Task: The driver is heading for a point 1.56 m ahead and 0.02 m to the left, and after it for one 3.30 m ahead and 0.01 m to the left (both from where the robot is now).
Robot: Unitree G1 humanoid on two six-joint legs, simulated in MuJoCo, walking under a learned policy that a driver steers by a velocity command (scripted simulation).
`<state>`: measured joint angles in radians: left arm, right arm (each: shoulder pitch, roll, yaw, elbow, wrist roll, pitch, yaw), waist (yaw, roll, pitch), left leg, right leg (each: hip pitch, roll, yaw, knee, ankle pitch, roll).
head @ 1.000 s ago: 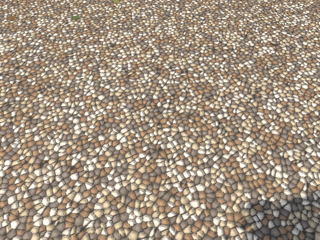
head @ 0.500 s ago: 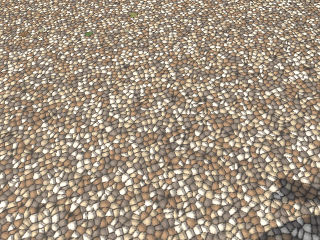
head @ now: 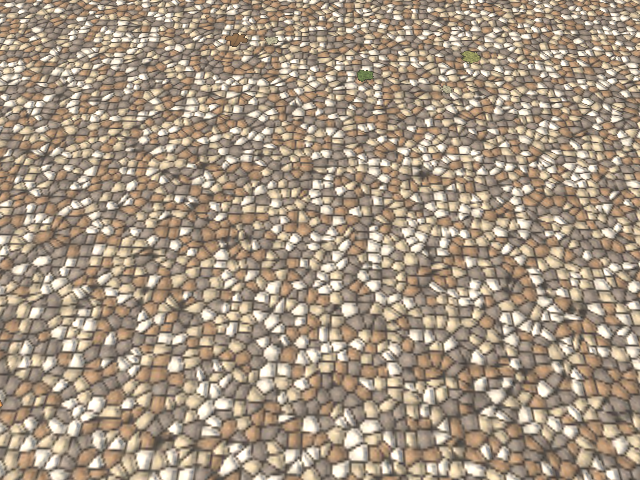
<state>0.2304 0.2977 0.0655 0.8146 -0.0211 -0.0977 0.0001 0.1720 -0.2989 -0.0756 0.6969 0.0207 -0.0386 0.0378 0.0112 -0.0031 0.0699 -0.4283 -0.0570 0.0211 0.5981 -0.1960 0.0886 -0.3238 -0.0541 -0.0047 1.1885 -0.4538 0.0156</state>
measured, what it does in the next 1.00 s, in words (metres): walks ahead: right foot, then left foot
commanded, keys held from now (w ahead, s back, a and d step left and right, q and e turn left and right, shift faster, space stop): w+q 0.18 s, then w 0.82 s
